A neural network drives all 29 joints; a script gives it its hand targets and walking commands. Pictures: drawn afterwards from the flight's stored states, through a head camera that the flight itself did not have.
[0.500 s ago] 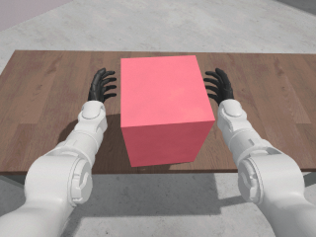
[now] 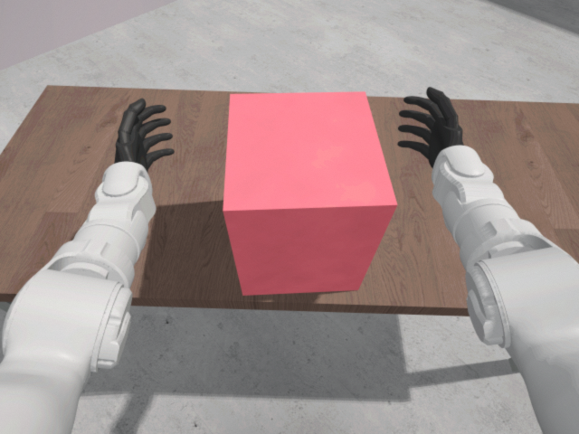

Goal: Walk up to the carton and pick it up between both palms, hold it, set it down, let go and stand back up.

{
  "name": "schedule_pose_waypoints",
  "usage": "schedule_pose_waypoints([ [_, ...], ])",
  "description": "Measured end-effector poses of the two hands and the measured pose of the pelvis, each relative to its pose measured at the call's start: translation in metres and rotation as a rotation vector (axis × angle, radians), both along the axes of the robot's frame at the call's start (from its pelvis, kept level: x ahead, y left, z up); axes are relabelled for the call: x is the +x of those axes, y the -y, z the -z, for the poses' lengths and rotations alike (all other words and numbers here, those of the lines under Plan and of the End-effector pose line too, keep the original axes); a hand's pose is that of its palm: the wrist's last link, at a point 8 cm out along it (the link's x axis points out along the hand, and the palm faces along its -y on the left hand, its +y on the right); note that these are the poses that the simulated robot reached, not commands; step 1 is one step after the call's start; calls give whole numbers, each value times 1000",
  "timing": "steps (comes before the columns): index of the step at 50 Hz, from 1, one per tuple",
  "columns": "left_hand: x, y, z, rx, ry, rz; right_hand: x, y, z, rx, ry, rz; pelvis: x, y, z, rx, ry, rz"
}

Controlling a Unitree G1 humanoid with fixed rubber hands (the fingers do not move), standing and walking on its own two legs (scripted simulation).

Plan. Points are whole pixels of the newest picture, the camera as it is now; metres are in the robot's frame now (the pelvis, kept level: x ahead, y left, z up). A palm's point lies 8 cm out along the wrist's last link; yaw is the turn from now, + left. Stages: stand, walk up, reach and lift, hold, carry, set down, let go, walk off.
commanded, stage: set down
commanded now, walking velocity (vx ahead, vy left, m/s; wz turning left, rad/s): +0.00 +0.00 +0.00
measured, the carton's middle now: (299, 200) +0.49 +0.02 +0.00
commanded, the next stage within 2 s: none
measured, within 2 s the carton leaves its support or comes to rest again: neither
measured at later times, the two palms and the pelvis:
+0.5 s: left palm (155, 153) +0.48 +0.22 +0.10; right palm (487, 144) +0.50 -0.22 +0.14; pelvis -0.02 +0.00 -0.01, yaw +0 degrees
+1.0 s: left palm (85, 189) +0.39 +0.27 +0.13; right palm (464, 166) +0.44 -0.16 +0.16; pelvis -0.05 +0.01 +0.01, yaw +2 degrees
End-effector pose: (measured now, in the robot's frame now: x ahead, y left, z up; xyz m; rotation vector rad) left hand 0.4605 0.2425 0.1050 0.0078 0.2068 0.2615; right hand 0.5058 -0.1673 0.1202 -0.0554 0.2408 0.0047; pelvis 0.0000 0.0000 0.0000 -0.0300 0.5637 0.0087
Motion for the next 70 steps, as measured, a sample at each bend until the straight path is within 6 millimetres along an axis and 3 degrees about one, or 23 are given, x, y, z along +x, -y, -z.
schedule_pose_waypoints([
  [7,-5,-9,-20,-1,-14,-10,-5,22,-29,-22,-13,68,-3,8,-1,6,96,-25],
  [16,3,-15,-2,32,-45,-2,-8,46,-34,-24,-14,125,-12,9,7,3,102,-36],
  [23,21,10,8,13,-33,87,-6,51,-19,-2,-26,118,-16,4,12,-10,30,-19],
  [27,22,29,5,-1,-41,130,-8,46,-16,7,-23,86,-15,-1,10,-15,9,0],
  [33,1,30,-7,-21,-77,105,-20,33,-17,7,-41,48,-15,-6,-1,-7,68,15],
  [41,-41,-7,-38,-22,3,31,-45,13,-39,-15,-9,29,-25,-9,-14,-1,198,-6],
  [46,-62,-23,-40,2,6,16,-61,1,-46,-31,-31,19,-37,-9,-14,-2,259,-24],
  [54,-68,-19,-5,35,-65,42,-76,-4,-25,-25,-89,37,-52,-13,1,-10,261,-51],
  [60,-53,5,17,17,-66,92,-79,4,-2,-16,-100,72,-50,-18,11,-21,213,-39],
  [65,-42,29,18,8,-36,137,-76,15,9,-3,-72,84,-41,-23,9,-24,198,-10],
  [68,-63,37,11,53,20,151,-88,23,20,24,-25,86,-24,-24,-9,-21,213,-2],
  [70,-82,33,19,63,-22,125,-102,29,34,21,-49,95,-17,-23,-18,-12,268,-5],
])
